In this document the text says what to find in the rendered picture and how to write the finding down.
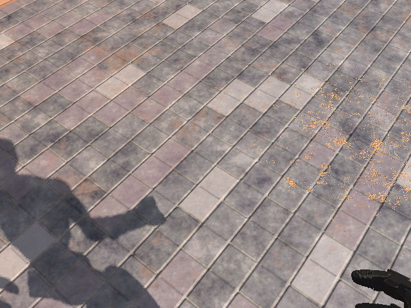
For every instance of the right robot hand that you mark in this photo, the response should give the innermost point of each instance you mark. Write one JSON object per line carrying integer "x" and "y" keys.
{"x": 390, "y": 282}

